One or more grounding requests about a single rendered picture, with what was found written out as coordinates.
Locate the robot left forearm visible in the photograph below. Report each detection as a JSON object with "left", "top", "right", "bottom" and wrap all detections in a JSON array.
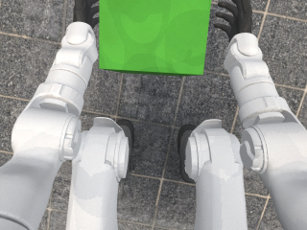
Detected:
[{"left": 11, "top": 21, "right": 99, "bottom": 150}]

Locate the right robot thigh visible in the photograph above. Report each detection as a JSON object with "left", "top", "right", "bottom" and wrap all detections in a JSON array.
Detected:
[{"left": 185, "top": 128, "right": 248, "bottom": 230}]

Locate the right robot hand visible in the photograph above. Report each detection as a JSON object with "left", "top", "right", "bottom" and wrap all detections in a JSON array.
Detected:
[{"left": 213, "top": 0, "right": 253, "bottom": 43}]

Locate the left robot hand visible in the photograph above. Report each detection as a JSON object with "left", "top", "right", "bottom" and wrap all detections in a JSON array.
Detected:
[{"left": 73, "top": 0, "right": 100, "bottom": 30}]

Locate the robot right forearm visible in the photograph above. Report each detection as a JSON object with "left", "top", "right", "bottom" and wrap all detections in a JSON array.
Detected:
[{"left": 224, "top": 33, "right": 307, "bottom": 131}]

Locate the left robot shin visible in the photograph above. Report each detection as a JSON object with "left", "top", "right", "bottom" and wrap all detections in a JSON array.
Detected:
[{"left": 72, "top": 117, "right": 126, "bottom": 168}]

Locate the right robot upper arm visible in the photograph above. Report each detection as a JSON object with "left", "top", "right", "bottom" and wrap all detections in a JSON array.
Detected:
[{"left": 239, "top": 122, "right": 307, "bottom": 230}]

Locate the carton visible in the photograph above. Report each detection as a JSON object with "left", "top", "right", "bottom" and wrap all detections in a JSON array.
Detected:
[{"left": 99, "top": 0, "right": 212, "bottom": 77}]

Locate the left robot upper arm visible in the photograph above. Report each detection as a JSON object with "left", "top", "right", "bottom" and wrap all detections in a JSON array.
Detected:
[{"left": 0, "top": 106, "right": 82, "bottom": 230}]

